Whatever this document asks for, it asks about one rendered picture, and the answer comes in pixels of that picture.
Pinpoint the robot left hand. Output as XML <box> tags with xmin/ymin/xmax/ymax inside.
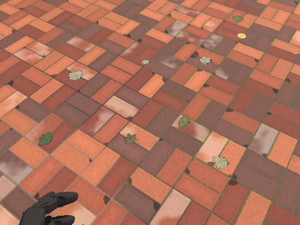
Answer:
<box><xmin>19</xmin><ymin>191</ymin><xmax>84</xmax><ymax>225</ymax></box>

